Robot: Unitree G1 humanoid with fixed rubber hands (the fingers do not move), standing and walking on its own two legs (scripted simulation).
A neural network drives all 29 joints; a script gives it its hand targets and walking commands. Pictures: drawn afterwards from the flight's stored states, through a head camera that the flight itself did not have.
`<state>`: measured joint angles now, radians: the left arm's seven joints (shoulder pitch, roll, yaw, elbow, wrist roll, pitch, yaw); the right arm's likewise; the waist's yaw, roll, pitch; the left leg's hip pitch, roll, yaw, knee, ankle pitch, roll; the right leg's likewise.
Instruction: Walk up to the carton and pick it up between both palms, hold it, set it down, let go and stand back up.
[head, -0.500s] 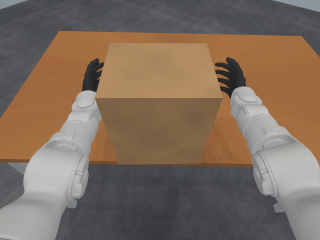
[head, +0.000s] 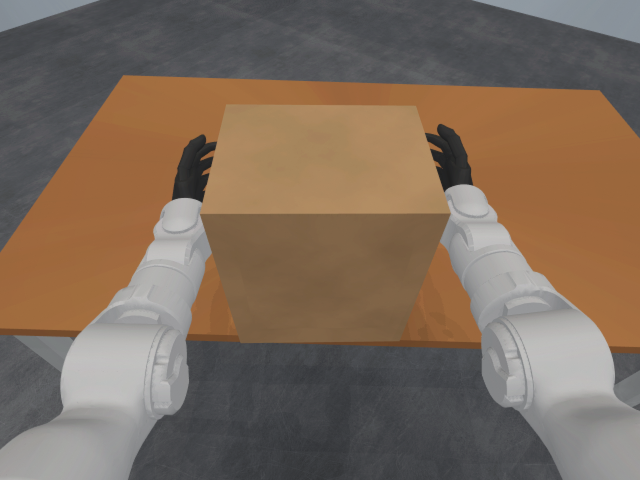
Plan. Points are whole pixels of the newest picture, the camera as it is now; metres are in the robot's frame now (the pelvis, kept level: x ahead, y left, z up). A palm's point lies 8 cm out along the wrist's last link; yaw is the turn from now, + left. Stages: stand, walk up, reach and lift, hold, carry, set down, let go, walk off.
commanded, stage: reach and lift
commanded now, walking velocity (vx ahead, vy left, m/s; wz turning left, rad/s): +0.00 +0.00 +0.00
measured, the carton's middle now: (321, 234) +0.44 +0.02 +0.06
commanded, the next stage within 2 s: none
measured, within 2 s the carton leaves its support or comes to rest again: leaves its support in 1.58 s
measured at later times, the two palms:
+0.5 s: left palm (190, 199) +0.43 +0.19 +0.12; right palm (453, 190) +0.45 -0.14 +0.13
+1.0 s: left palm (186, 203) +0.42 +0.19 +0.13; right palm (454, 197) +0.44 -0.14 +0.13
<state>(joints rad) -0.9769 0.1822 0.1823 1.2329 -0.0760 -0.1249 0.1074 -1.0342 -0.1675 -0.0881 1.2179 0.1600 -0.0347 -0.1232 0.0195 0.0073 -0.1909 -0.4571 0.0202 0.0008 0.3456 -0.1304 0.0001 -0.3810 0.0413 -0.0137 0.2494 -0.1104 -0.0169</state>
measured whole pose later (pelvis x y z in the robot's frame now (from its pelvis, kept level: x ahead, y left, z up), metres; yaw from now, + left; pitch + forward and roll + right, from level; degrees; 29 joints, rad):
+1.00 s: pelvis +0.02 -0.01 +0.01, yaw +5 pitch +4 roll +0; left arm -0.75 -0.01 0.49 0.65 0.34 0.16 -0.08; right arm -0.76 0.04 -0.45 0.70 -0.28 0.06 0.02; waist -0.04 -0.02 -0.01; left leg -0.17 -0.01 -0.07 0.22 -0.12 0.00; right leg -0.08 0.01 -0.09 0.16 -0.14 -0.02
